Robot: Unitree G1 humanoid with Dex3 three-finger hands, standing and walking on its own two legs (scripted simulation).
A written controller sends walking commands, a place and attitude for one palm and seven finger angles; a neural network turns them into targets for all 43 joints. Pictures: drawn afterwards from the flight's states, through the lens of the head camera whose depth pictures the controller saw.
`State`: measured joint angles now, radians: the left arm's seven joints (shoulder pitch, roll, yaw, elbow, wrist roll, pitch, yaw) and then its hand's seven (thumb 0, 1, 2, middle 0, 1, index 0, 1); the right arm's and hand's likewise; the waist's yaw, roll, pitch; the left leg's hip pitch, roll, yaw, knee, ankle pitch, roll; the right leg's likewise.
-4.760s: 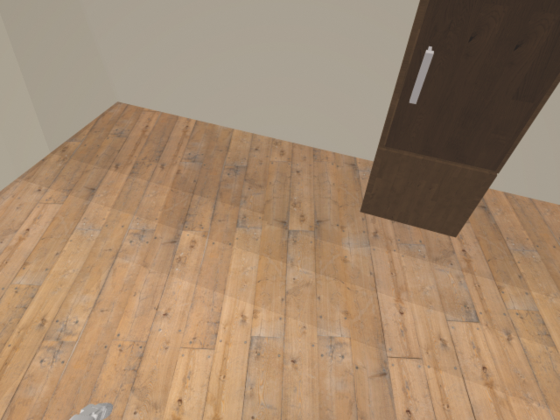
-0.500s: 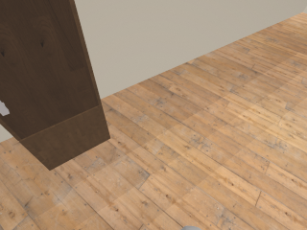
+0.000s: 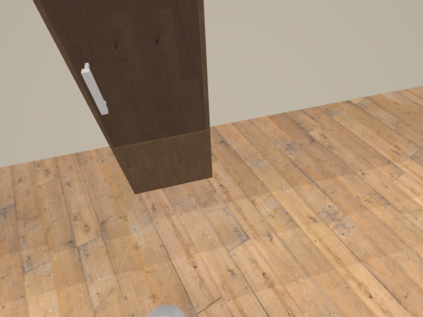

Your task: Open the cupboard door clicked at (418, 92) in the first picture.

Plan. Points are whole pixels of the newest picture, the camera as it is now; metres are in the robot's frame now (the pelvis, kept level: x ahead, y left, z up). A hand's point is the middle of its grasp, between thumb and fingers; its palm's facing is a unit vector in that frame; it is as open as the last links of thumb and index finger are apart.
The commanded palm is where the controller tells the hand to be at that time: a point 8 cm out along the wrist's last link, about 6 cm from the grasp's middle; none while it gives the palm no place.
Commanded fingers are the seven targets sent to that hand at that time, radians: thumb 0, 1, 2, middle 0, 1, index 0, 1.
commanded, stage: turn to face it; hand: left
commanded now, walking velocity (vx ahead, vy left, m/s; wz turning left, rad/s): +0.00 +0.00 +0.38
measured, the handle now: (96, 89) +0.75 +0.44 -0.04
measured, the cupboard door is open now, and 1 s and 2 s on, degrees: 0 0 0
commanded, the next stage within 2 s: take the last steps up to it in 0.34 s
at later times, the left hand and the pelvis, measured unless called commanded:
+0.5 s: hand out of the picture +0.03 +0.23 -0.16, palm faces +0.19 -0.94 -0.28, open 7.4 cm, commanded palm none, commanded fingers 0.00 0.90 0.90 -0.20 -0.30 -0.20 -0.30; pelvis -0.01 +0.01 -0.01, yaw +9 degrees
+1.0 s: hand out of the picture -0.08 +0.20 -0.19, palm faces +0.30 -0.95 -0.13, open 7.4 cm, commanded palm none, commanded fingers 0.00 0.90 0.90 -0.20 -0.30 -0.20 -0.30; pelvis +0.05 +0.07 -0.01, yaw +12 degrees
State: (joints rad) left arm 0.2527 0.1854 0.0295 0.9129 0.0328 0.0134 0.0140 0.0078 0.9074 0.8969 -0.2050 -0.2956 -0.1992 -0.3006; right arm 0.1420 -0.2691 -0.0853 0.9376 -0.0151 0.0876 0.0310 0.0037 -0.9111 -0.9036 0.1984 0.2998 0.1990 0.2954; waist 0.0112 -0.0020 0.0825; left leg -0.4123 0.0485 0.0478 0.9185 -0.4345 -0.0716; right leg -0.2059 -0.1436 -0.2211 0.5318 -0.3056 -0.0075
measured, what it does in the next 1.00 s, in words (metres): steps on the spot: left foot, then right foot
